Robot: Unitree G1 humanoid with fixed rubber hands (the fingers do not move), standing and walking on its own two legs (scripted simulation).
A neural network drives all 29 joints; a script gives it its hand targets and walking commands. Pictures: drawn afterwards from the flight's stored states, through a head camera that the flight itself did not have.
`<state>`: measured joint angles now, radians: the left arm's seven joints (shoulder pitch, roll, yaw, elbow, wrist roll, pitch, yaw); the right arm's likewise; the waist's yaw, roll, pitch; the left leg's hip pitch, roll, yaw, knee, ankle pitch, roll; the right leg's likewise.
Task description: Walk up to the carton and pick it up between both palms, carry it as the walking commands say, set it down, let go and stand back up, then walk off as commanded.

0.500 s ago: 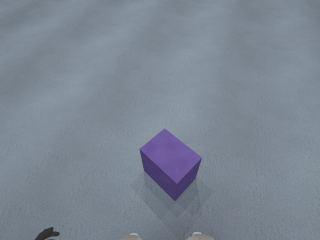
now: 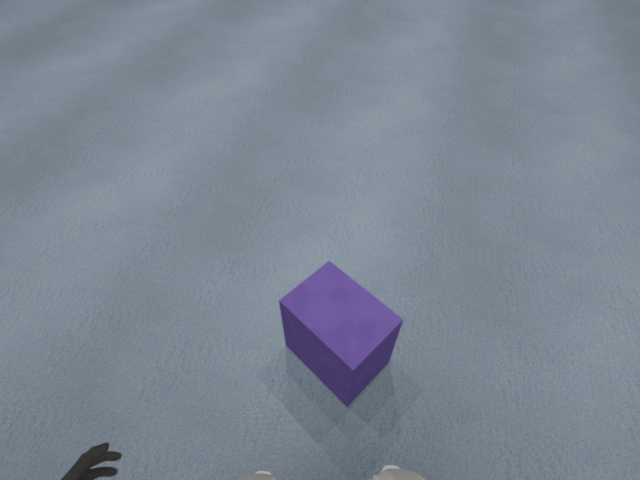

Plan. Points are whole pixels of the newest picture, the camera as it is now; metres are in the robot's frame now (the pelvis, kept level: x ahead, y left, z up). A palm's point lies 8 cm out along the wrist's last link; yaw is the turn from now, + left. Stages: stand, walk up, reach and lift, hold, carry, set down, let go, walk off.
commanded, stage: walk up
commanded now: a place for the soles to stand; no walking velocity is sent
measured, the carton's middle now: (338, 333) +0.61 -0.03 -0.59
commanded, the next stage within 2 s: none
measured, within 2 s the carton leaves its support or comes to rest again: neither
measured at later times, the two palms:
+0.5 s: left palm (20, 460) +0.17 +0.38 -0.05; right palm out of the picture +0.15 -0.30 -0.08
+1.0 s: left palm out of the picture +0.31 +0.55 -0.05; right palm (418, 388) +0.27 -0.12 -0.07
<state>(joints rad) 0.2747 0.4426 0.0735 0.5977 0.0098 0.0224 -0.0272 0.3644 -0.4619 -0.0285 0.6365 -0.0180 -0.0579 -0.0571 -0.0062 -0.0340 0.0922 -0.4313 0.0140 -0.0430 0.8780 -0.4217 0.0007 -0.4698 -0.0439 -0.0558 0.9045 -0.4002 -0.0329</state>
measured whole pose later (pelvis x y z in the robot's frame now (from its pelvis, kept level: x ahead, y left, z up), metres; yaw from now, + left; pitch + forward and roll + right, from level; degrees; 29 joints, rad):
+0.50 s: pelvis +0.08 +0.03 +0.00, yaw -3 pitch -1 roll -1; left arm 0.42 0.49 0.09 0.62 0.01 -0.12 0.06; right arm 0.32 -0.44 -0.12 0.64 -0.08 0.01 0.08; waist -0.01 0.04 0.05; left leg -0.43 0.03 -0.01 1.10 -0.51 0.03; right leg -0.48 0.00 -0.04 0.84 -0.32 -0.02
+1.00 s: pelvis +0.19 +0.22 +0.00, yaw -10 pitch -2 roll -4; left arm 0.44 0.48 0.05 0.62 0.01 -0.05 0.13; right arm 0.20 -0.44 -0.12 0.64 -0.05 0.03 0.10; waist -0.01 0.12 0.11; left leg -0.50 0.07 0.10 0.89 -0.37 0.04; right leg -0.53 0.01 0.11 1.29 -0.48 0.03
